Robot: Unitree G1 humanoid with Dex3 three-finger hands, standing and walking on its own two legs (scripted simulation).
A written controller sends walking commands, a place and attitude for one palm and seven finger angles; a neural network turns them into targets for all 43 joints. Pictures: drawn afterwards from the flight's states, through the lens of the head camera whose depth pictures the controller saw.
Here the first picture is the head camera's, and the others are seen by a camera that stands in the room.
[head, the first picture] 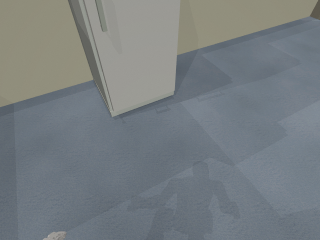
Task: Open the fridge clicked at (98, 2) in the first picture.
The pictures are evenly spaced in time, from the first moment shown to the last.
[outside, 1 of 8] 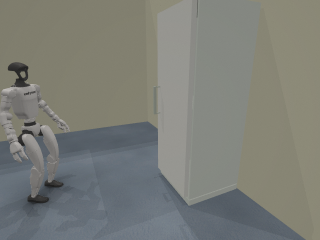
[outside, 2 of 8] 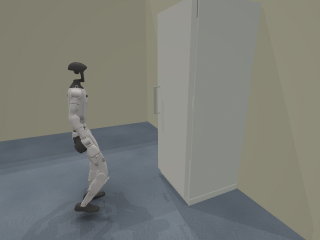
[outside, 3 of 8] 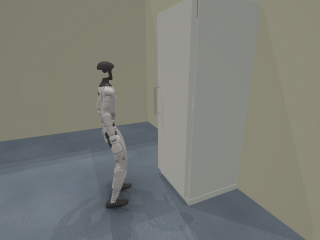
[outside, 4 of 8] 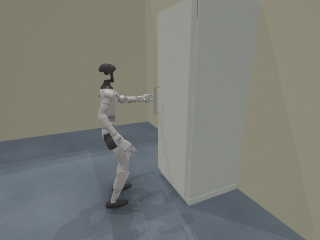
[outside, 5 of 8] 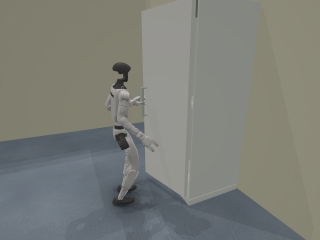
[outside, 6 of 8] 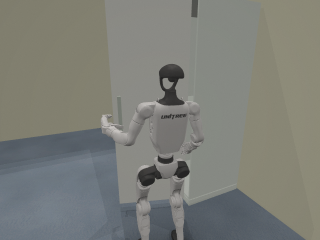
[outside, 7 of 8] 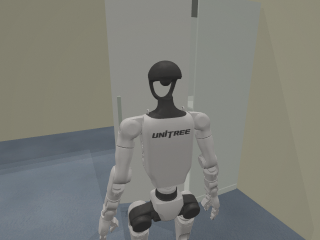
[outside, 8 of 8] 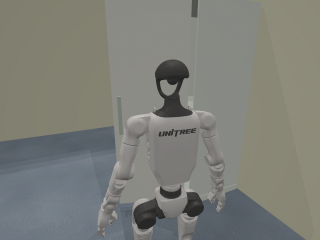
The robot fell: no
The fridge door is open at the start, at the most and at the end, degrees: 0 80 73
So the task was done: yes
